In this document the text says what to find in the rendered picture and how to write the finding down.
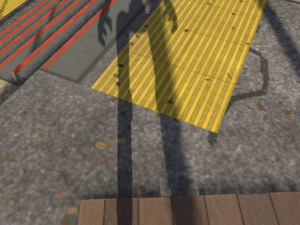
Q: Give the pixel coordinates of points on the stairs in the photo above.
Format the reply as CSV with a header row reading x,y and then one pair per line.
x,y
37,35

